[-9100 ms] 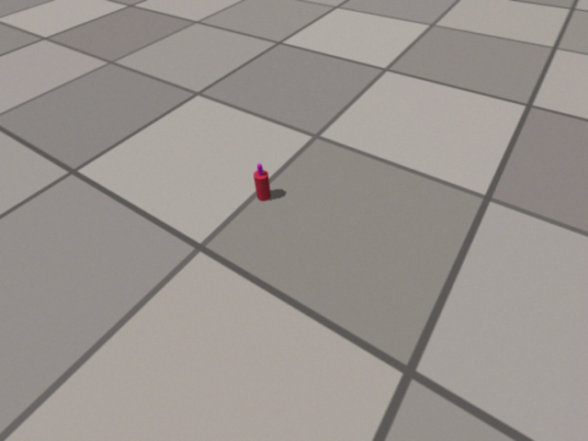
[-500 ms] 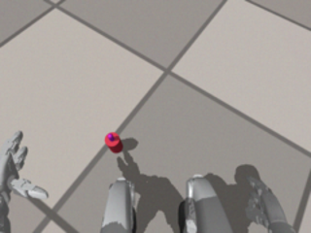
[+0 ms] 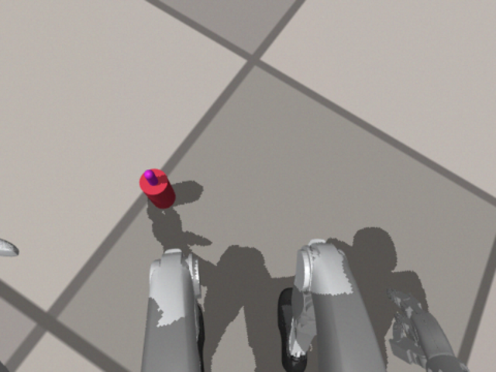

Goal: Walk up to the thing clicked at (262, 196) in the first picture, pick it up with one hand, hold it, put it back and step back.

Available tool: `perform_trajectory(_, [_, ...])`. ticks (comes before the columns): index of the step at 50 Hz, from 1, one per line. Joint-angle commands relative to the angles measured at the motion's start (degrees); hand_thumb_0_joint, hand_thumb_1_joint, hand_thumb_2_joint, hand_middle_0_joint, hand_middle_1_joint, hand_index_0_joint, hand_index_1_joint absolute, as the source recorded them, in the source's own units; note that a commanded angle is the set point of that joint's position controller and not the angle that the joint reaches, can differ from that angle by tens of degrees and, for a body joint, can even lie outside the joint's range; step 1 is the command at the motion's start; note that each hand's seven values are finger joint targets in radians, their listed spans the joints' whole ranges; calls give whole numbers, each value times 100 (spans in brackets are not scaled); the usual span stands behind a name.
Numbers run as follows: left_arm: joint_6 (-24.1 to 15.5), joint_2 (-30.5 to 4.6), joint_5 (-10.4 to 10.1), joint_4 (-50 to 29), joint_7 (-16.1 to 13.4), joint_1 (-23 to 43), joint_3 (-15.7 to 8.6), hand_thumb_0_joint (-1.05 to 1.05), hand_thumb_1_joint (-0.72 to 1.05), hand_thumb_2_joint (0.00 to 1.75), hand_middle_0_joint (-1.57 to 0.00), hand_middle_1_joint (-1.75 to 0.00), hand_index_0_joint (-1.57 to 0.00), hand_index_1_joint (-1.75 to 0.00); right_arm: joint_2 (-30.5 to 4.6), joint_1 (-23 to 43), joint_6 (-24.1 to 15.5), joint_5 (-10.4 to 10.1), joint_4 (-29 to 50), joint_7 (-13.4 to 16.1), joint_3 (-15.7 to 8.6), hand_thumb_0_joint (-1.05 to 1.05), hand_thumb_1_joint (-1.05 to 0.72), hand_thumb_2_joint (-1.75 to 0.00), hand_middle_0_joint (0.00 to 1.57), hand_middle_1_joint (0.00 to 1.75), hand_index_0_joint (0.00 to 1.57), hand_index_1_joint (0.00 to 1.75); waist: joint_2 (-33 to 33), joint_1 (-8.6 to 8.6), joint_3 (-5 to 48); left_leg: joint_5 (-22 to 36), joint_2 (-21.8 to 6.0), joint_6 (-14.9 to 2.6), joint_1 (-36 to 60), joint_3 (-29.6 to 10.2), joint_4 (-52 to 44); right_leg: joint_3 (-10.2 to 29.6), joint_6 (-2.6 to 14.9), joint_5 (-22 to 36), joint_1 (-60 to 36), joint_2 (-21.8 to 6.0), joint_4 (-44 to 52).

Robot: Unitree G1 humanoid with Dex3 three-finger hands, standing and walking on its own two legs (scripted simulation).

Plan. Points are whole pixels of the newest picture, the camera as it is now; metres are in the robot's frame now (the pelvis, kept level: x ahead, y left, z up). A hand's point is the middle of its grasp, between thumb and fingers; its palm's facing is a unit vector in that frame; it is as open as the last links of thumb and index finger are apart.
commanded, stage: go down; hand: left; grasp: from the side
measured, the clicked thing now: (156, 186) +0.50 +0.22 -0.36
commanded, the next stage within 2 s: approach in 1.00 s
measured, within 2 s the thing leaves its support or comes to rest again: neither
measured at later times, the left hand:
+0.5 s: hand out of the picture +0.39 +0.39 -0.06, palm faces +0.15 -0.98 -0.11, open 17.3 cm
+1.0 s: hand out of the picture +0.40 +0.40 -0.07, palm faces +0.15 -0.98 -0.10, open 17.3 cm
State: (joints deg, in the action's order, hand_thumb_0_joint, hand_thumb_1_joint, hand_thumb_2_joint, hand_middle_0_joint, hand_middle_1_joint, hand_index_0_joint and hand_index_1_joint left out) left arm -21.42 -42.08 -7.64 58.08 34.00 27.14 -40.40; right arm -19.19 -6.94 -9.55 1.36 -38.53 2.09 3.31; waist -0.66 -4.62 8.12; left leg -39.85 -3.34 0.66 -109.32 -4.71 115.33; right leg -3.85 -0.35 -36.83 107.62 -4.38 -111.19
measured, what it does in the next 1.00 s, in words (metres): lowers itself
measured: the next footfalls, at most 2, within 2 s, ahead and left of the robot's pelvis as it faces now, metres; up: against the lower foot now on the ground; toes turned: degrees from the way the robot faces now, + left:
none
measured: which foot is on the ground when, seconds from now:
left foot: down 0.00-1.00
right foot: down 0.00-1.00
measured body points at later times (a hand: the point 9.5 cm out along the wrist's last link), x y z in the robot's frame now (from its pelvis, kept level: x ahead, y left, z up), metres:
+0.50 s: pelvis -0.01 +0.00 -0.06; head +0.20 +0.06 +0.34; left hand +0.38 +0.44 -0.05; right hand +0.13 -0.28 -0.16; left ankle +0.07 +0.13 -0.43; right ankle +0.09 -0.13 -0.43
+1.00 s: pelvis -0.01 +0.00 -0.08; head +0.20 +0.07 +0.31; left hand +0.39 +0.45 -0.06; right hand +0.12 -0.28 -0.18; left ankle +0.07 +0.13 -0.43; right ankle +0.09 -0.13 -0.43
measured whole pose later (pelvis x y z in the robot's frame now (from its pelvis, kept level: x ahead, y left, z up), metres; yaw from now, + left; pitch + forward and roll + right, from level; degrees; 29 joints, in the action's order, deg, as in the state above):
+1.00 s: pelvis -0.01 +0.00 -0.08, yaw -2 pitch +32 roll -7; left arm -21.3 -52.3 -8.3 63.2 40.1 37.8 -45.9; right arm -21.0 -7.1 -9.2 2.5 -38.4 0.9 6.4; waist -1.5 -6.8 4.7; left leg -39.9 -2.3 0.0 -122.6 -6.6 130.0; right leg -3.8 -1.1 -36.6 119.7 -4.6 -124.5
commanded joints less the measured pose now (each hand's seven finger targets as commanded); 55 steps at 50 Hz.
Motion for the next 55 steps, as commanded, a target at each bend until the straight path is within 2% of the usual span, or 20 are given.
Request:
perform_trajectory(1, [-372, -2285, -221, -922, 92, 1044, -482, 0, -49, 6, -5, -7, -4, -6, -1255, -634, -165, -22, 363, 64, -470, 0, -92, -91, 20, 30, 20, 30, 1134, 202, 3263, 945, 166, -159, 2267, 32, -1523, 0, 246, 729, -1487, 281, 891])
perform_trajectory(2, [-378, -2460, -220, -994, 91, 1144, -568, 0, -51, 5, -5, -7, -5, -7, -1272, -686, -164, -8, 346, 64, -470, 0, -92, -91, 20, 30, 20, 30, 1165, 234, 3329, 904, 176, -170, 2193, 94, -1447, 23, 237, 700, -1588, 279, 889])
perform_trajectory(8, [-380, -2525, -252, -817, 244, 1460, -507, 0, -50, 5, -5, -6, -5, -6, -1324, -641, -189, 15, 332, 50, -427, 0, -92, -91, 20, 30, 20, 30, 1111, 122, 3185, 598, 167, -192, 1894, 87, -1208, -21, 226, 489, -1233, 286, 696])
perform_trajectory(11, [-382, -2741, -232, -806, 305, 1511, -646, 0, -50, 5, -5, -6, -5, -6, -1374, -729, -182, 48, 282, 45, -392, 0, -93, -91, 20, 30, 20, 30, 1305, 163, 3421, 1026, 171, -164, 2060, 78, -1051, -44, 244, 805, -1194, 267, 468])
perform_trajectory(13, [-382, -2850, -220, -924, 313, 1759, -618, 0, -51, 6, -5, -7, -5, -7, -1376, -710, -177, 43, 306, 38, -379, 0, -93, -91, 20, 30, 20, 30, 1304, 116, 3437, 870, 185, -179, 1889, 101, -1003, -49, 241, 665, -1173, 266, 440])
perform_trajectory(15, [-350, -2740, -229, -691, 347, 1654, -594, 0, -52, 6, -5, -7, -4, -7, -1395, -671, -183, 46, 282, 30, -374, 0, -93, -91, 20, 30, 20, 30, 1297, 141, 3216, 638, 172, -176, 1824, 63, -997, -74, 242, 512, -926, 271, 384])
perform_trajectory(17, [-364, -2953, -220, -823, 358, 1810, -686, 0, -50, 7, -5, -7, -4, -7, -1417, -727, -182, 56, 264, 26, -363, 0, -92, -91, 20, 30, 20, 30, 1408, 134, 3322, 664, 170, -168, 1824, 55, -953, -80, 242, 543, -923, 268, 281])
perform_trajectory(20, [-330, -3029, -235, -739, 377, 1793, -730, 0, -49, 7, -5, -7, -4, -7, -1402, -747, -176, 53, 301, 13, -337, 0, -92, -91, 20, 30, 20, 30, 1263, 118, 3378, 711, 201, -195, 1610, 137, -818, -72, 229, 542, -1039, 277, 297])
perform_trajectory(22, [-322, -2929, -235, -700, 407, 1782, -687, 0, -50, 7, -5, -7, -4, -7, -1431, -736, -169, 46, 272, 10, -332, 0, -92, -91, 20, 30, 20, 30, 1370, 111, 3320, 757, 188, -171, 1766, 47, -830, -116, 246, 592, -773, 265, 162])
perform_trajectory(27, [-318, -3159, -239, -849, 432, 1999, -772, 0, -51, 7, -5, -7, -4, -8, -1469, -787, -149, 49, 264, 11, -315, 0, -92, -91, 20, 30, 20, 30, 1461, 130, 3336, 700, 188, -176, 1707, 52, -720, -127, 246, 548, -658, 262, 73])
perform_trajectory(30, [-309, -3046, -252, -776, 476, 2036, -720, 0, -49, 8, -4, -7, -4, -7, -1474, -796, -139, 49, 256, 4, -304, 0, -92, -91, 20, 30, 20, 30, 1410, 12, 3318, 824, 193, -176, 1683, 18, -643, -148, 242, 647, -622, 250, 14])
perform_trajectory(34, [-299, -3135, -241, -682, 485, 1967, -796, 0, -49, 8, -5, -8, -4, -8, -1498, -793, -127, 63, 265, -6, -292, 0, -92, -91, 20, 30, 20, 30, 1481, 98, 3257, 746, 199, -171, 1661, 26, -603, -139, 245, 580, -511, 250, -51])
perform_trajectory(37, [-301, -3108, -255, -591, 525, 1998, -793, 0, -50, 8, -4, -7, -4, -8, -1523, -825, -102, 63, 263, -15, -268, 0, -92, -91, 20, 30, 20, 30, 1446, 10, 3239, 842, 198, -164, 1666, -19, -553, -173, 244, 653, -454, 243, -127])
perform_trajectory(41, [-325, -3350, -277, -582, 539, 2126, -870, 0, -50, 8, -5, -7, -4, -8, -1503, -808, -111, 77, 268, -17, -242, 0, -92, -91, 20, 30, 20, 30, 1271, 22, 3178, 657, 228, -227, 1214, 141, -380, -121, 219, 464, -652, 271, -52])
perform_trajectory(45, [-335, -3335, -252, -592, 593, 2201, -847, 0, -48, 10, -4, -8, -3, -8, -1566, -828, -98, 90, 263, -25, -233, 0, -92, -91, 20, 30, 20, 30, 1464, -2, 3192, 713, 196, -186, 1442, 27, -430, -177, 238, 542, -437, 260, -201])
perform_trajectory(47, [-344, -3475, -254, -587, 601, 2256, -883, 0, -48, 10, -4, -8, -3, -8, -1577, -802, -83, 87, 280, -21, -238, 0, -92, -91, 20, 30, 20, 30, 1442, -22, 3192, 589, 212, -204, 1337, 68, -381, -159, 227, 427, -472, 270, -134])
perform_trajectory(49, [-355, -3391, -278, -573, 621, 2174, -895, 0, -49, 10, -4, -8, -3, -8, -1598, -833, -81, 91, 273, -27, -219, 0, -92, -91, 20, 30, 20, 30, 1427, -24, 3159, 723, 208, -193, 1376, 44, -353, -191, 228, 540, -460, 263, -202])
perform_trajectory(50, [-373, -3525, -295, -665, 630, 2281, -924, 0, -48, 9, -5, -8, -4, -8, -1570, -773, -89, 102, 281, -30, -177, 0, -92, -91, 20, 30, 20, 30, 1508, 28, 3241, 772, 208, -191, 1365, 62, -329, -169, 237, 565, -486, 269, -233])
perform_trajectory(54, [-376, -3472, -307, -545, 695, 2183, -956, 0, -49, 10, -5, -8, -3, -9, -1623, -829, -66, 95, 272, -34, -170, 0, -92, -91, 20, 30, 20, 30, 1571, -40, 3218, 962, 207, -164, 1505, -18, -296, -219, 249, 717, -366, 257, -335])
perform_trajectory(55, [-388, -3556, -300, -619, 685, 2312, -922, 0, -50, 15, -7, -13, -3, -16, -1603, -792, -67, 102, 275, -42, -161, 0, -93, -91, 20, 30, 20, 30, 1540, -49, 3228, 878, 205, -179, 1375, 4, -278, -195, 243, 634, -393, 264, -321])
